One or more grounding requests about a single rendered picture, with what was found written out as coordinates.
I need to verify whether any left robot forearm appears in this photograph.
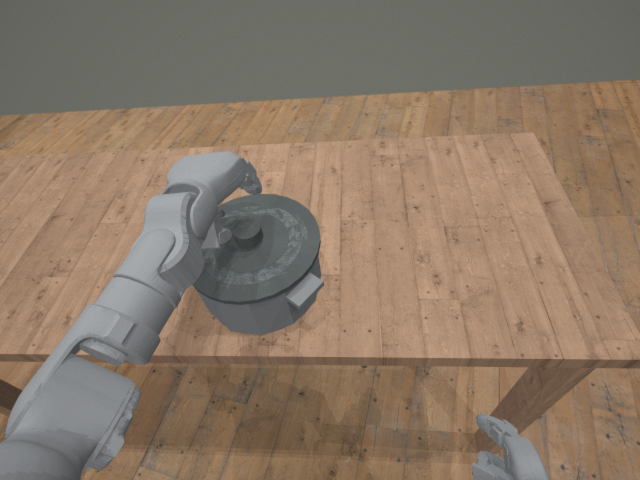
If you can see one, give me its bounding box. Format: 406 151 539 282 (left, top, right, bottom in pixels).
5 179 218 439

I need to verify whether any robot left upper arm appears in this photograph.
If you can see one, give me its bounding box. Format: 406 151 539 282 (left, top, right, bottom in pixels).
0 353 141 480

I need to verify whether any robot right hand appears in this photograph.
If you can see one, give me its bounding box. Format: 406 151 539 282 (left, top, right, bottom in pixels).
472 414 550 480

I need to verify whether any knob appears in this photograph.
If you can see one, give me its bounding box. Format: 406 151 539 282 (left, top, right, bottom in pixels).
233 218 263 248

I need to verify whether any table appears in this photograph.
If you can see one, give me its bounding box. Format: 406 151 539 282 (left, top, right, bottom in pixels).
0 132 640 454

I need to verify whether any pot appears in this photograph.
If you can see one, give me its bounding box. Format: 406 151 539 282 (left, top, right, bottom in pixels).
197 256 324 335

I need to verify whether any robot left hand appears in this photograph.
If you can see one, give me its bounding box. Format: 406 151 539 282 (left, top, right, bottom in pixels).
166 151 262 250

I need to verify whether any lid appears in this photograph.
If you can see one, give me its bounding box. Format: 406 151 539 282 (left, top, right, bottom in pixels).
193 194 321 305

